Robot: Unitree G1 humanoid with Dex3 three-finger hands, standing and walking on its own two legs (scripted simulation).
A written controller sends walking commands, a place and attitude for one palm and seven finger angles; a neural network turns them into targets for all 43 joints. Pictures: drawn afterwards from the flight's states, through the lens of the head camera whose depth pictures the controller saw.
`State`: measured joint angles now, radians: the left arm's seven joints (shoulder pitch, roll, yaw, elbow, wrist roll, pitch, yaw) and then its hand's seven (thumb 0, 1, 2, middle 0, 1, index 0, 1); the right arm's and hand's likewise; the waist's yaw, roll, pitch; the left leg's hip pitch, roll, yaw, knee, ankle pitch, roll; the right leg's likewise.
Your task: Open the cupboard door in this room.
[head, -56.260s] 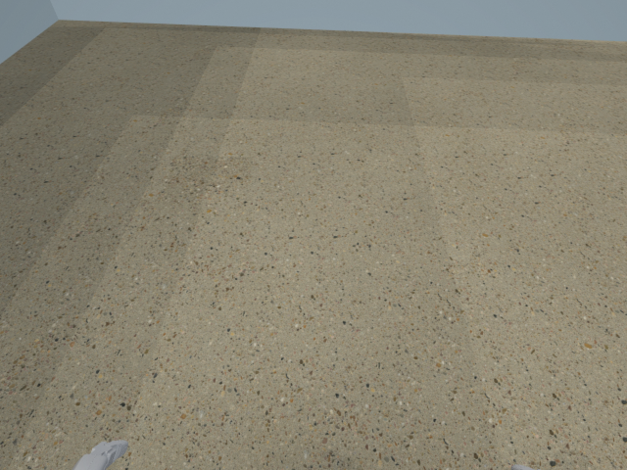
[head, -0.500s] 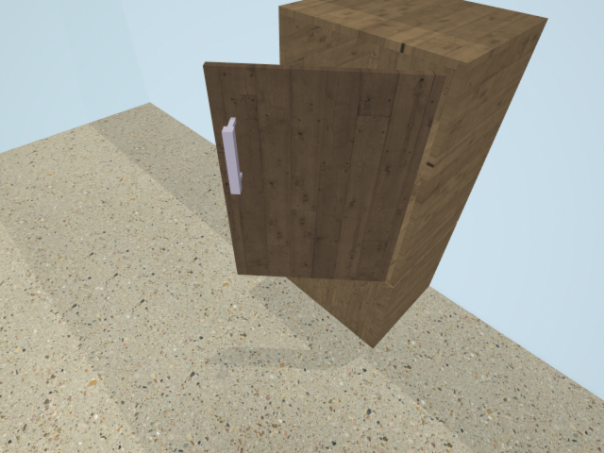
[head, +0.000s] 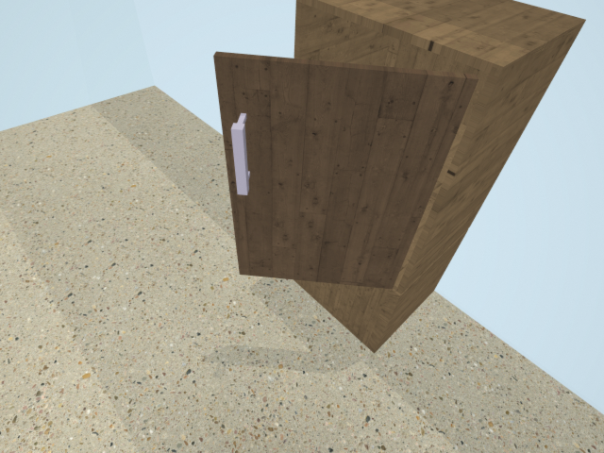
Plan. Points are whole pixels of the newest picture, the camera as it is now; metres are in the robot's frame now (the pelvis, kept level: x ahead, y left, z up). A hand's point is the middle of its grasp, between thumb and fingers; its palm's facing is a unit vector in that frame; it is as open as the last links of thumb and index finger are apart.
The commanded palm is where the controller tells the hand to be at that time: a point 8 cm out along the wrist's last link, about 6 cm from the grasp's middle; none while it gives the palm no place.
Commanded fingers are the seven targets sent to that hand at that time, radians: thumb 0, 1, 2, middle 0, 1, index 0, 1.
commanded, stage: shuffle to correct the standing spot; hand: left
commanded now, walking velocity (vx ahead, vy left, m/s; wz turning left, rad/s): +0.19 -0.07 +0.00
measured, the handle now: (242, 155) +0.60 +0.16 +0.07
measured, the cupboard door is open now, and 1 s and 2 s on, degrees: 42 42 42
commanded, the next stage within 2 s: come to a stop and stand still in 0.26 s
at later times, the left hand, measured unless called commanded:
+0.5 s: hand (213, 423) +0.20 +0.15 -0.16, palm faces -0.09 -0.98 -0.20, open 7.4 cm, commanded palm none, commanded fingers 0.00 0.90 0.90 -0.20 -0.30 -0.20 -0.30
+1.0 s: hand out of the picture +0.11 +0.21 -0.19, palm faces +0.06 -0.98 -0.19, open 7.4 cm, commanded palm none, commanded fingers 0.00 0.90 0.90 -0.20 -0.30 -0.20 -0.30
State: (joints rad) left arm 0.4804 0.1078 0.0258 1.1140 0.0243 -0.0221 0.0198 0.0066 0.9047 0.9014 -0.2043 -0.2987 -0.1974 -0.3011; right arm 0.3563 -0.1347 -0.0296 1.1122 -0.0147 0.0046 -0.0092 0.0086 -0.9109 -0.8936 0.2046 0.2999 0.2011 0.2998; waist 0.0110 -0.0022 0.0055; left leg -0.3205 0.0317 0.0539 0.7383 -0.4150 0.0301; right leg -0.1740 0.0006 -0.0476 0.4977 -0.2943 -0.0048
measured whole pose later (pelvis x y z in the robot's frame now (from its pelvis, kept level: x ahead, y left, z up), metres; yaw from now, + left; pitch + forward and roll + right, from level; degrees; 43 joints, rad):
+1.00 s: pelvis +0.05 +0.02 +0.00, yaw -1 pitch -2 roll -1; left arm 0.20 0.22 0.09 0.98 0.03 0.08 0.03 0.00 0.91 0.90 -0.20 -0.30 -0.20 -0.30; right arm 0.21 -0.13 -0.05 0.96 -0.03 0.02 -0.02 0.00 -0.91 -0.89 0.20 0.30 0.20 0.30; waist 0.01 -0.07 0.04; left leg -0.28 -0.01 0.09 0.61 -0.30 0.07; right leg -0.51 -0.04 0.03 0.96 -0.36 0.02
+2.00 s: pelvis -0.05 +0.05 +0.00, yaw -3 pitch -3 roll -2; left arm 0.38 0.10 0.02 1.15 0.02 0.02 0.05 0.01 0.91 0.90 -0.20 -0.30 -0.19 -0.30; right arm 0.37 -0.07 -0.02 1.14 -0.02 0.01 -0.04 0.00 -0.91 -0.89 0.20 0.30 0.20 0.30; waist -0.02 -0.04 0.01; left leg -0.31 -0.02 0.07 0.55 -0.20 0.08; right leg -0.18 0.02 -0.04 0.52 -0.30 0.00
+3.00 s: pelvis -0.05 +0.00 +0.00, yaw -4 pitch -1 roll +1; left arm 0.38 0.07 0.00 1.11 0.01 -0.01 0.06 0.00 0.91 0.90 -0.20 -0.30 -0.20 -0.30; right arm 0.29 -0.10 0.00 1.18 -0.01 0.00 -0.05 0.01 -0.92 -0.89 0.20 0.30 0.20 0.30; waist -0.01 -0.02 0.05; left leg -0.30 0.00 0.08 0.47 -0.15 0.02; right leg 0.02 0.05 -0.06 0.38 -0.38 -0.07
